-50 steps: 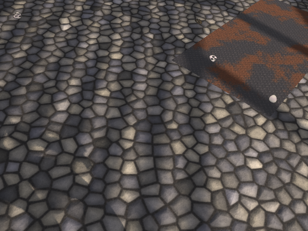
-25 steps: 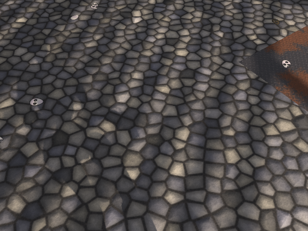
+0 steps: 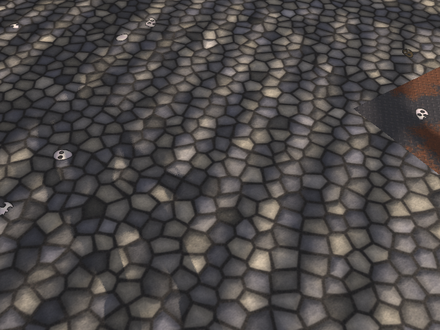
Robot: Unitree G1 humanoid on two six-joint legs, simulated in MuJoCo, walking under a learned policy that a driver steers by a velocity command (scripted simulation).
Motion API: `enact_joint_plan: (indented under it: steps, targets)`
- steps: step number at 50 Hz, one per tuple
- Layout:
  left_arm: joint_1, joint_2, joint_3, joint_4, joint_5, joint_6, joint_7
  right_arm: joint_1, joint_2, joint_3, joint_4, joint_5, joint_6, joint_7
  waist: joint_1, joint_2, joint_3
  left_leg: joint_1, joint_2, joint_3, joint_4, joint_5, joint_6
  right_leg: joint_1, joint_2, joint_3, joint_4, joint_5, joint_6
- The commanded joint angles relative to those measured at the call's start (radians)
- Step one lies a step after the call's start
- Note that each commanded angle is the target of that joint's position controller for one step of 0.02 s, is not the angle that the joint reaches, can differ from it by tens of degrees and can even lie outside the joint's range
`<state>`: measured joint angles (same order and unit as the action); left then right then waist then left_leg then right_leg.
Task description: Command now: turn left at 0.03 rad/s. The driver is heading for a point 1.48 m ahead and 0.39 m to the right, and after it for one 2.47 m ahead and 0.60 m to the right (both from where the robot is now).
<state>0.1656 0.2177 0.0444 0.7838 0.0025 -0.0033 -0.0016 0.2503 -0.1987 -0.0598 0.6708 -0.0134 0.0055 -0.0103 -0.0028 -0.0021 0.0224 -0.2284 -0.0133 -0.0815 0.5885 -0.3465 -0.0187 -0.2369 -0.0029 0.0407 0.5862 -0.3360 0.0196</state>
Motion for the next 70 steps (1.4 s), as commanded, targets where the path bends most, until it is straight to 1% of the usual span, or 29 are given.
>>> enact_joint_plan:
  steps: [1,9,17,29,37,45,55,56,57,58,59,60,61,62,63,64,65,66,67,68,69,70]
  targets:
    - [-0.020,0.095,0.024,-0.056,-0.001,-0.011,0.005,-0.004,-0.101,-0.028,-0.069,0.002,-0.015,-0.006,0.002,0.018,-0.045,0.004,0.042,-0.043,-0.089,0.283,0.024,0.023,-0.029,0.026,-0.064,0.244,-0.020]
    - [0.002,0.098,0.027,-0.013,-0.003,-0.009,0.014,0.009,-0.084,-0.028,-0.047,0.003,-0.016,-0.011,0.003,0.007,-0.037,0.019,0.036,-0.031,-0.089,0.301,0.024,0.029,-0.030,0.027,-0.067,0.252,-0.012]
    - [0.022,0.097,0.026,0.047,-0.004,-0.007,0.025,0.024,-0.076,-0.028,-0.001,0.005,-0.017,-0.017,0.005,0.010,-0.021,0.023,0.030,-0.018,-0.097,0.294,0.019,0.033,-0.028,0.027,-0.076,0.246,-0.009]
    - [0.045,0.090,0.023,0.149,-0.007,0.000,0.037,0.054,-0.074,-0.025,0.101,0.009,-0.019,-0.029,0.009,0.007,0.006,0.023,0.023,0.002,-0.114,0.268,0.007,0.038,-0.019,0.020,-0.096,0.231,-0.006]
    - [0.063,0.081,0.020,0.204,-0.009,0.005,0.043,0.076,-0.071,-0.020,0.176,0.013,-0.019,-0.036,0.011,0.004,0.023,0.021,0.018,0.014,-0.127,0.249,0.001,0.038,-0.012,0.014,-0.112,0.219,-0.006]
    - [0.084,0.070,0.017,0.243,-0.010,0.008,0.047,0.095,-0.065,-0.014,0.242,0.015,-0.019,-0.040,0.011,0.003,0.036,0.016,0.016,0.022,-0.137,0.226,-0.004,0.036,-0.007,0.008,-0.127,0.203,-0.007]
    - [0.114,0.055,0.012,0.269,-0.010,0.009,0.047,0.116,-0.053,-0.003,0.310,0.016,-0.018,-0.041,0.010,0.005,0.049,0.008,0.014,0.029,-0.145,0.205,-0.008,0.029,-0.001,0.003,-0.139,0.189,-0.012]
    - [0.132,0.046,0.010,0.280,-0.009,0.010,0.048,0.133,-0.043,0.000,0.324,0.016,-0.016,-0.042,0.010,0.002,0.029,0.015,0.000,0.045,-0.141,0.114,-0.006,0.034,0.009,-0.006,-0.144,0.094,-0.016]
    - [0.140,0.055,0.013,0.282,-0.015,0.013,0.051,0.137,-0.044,-0.001,0.330,0.021,-0.013,-0.044,0.011,-0.009,0.039,-0.004,-0.024,0.067,-0.118,-0.038,0.003,0.016,0.019,-0.008,-0.145,-0.077,-0.031]
    - [0.146,0.075,0.020,0.278,-0.024,0.014,0.054,0.130,-0.053,-0.004,0.325,0.028,-0.012,-0.048,0.014,-0.025,0.065,-0.044,-0.042,0.083,-0.085,-0.205,0.019,-0.021,0.017,0.008,-0.151,-0.280,-0.057]
    - [0.154,0.086,0.023,0.271,-0.028,0.010,0.055,0.121,-0.054,-0.004,0.315,0.031,-0.017,-0.050,0.019,-0.043,0.105,-0.096,-0.042,0.081,-0.062,-0.310,0.034,-0.063,-0.008,0.052,-0.178,-0.428,-0.085]
    - [0.176,0.094,0.024,0.266,-0.032,-0.002,0.054,0.113,-0.039,0.001,0.305,0.036,-0.030,-0.049,0.027,-0.070,0.141,-0.152,-0.037,0.079,-0.026,-0.334,0.046,-0.076,-0.053,0.124,-0.214,-0.513,-0.118]
    - [0.210,0.111,0.029,0.268,-0.037,-0.018,0.050,0.095,-0.016,0.008,0.294,0.041,-0.049,-0.044,0.040,-0.116,0.160,-0.202,-0.035,0.090,0.040,-0.280,0.049,-0.056,-0.118,0.227,-0.263,-0.556,-0.159]
    - [0.237,0.138,0.037,0.271,-0.038,-0.031,0.045,0.076,0.007,0.013,0.284,0.045,-0.068,-0.037,0.046,-0.175,0.162,-0.233,-0.038,0.119,0.127,-0.184,0.047,-0.032,-0.200,0.357,-0.327,-0.581,-0.209]
    - [0.235,0.155,0.042,0.266,-0.037,-0.040,0.041,0.052,0.006,0.014,0.276,0.048,-0.083,-0.030,0.046,-0.194,0.175,-0.221,-0.014,0.104,0.178,-0.131,0.060,-0.072,-0.263,0.458,-0.374,-0.569,-0.251]
    - [0.197,0.156,0.041,0.249,-0.033,-0.046,0.039,0.058,0.000,0.012,0.275,0.050,-0.094,-0.022,0.024,-0.183,0.181,-0.177,0.003,0.091,0.167,-0.125,0.081,-0.123,-0.278,0.473,-0.385,-0.531,-0.259]
    - [0.139,0.152,0.039,0.226,-0.034,-0.049,0.035,0.106,0.005,0.011,0.292,0.052,-0.102,-0.016,-0.014,-0.175,0.176,-0.077,0.005,0.097,0.074,-0.129,0.102,-0.180,-0.252,0.413,-0.364,-0.478,-0.235]
    - [0.071,0.139,0.034,0.202,-0.041,-0.047,0.032,0.207,0.010,0.008,0.330,0.052,-0.105,-0.013,-0.071,-0.160,0.160,0.099,-0.006,0.102,-0.069,-0.100,0.116,-0.270,-0.188,0.306,-0.302,-0.414,-0.187]
    - [0.020,0.101,0.025,0.181,-0.042,-0.050,0.032,0.324,-0.024,-0.007,0.378,0.044,-0.104,-0.013,-0.112,-0.068,0.134,0.253,0.024,0.017,-0.137,-0.050,0.114,-0.362,-0.101,0.178,-0.126,-0.276,-0.128]
    - [-0.010,0.028,0.009,0.150,-0.046,-0.065,0.030,0.456,-0.135,-0.037,0.410,0.042,-0.110,-0.010,-0.141,0.220,0.082,0.341,0.212,-0.324,-0.313,-0.192,0.190,-0.466,0.033,-0.039,0.245,-0.129,-0.047]
    - [-0.034,0.045,0.013,0.113,-0.052,-0.089,0.032,0.501,-0.196,-0.043,0.411,0.026,-0.122,0.008,-0.140,0.336,0.091,0.354,0.391,-0.674,-0.433,-0.170,0.300,-0.603,0.055,-0.008,0.468,-0.239,-0.047]
    - [-0.026,0.075,0.020,0.117,-0.058,-0.103,0.026,0.399,-0.131,-0.020,0.386,0.014,-0.131,0.009,-0.081,0.187,0.138,0.335,0.394,-0.631,-0.406,-0.115,0.301,-0.672,-0.012,0.054,0.602,-0.181,-0.071]
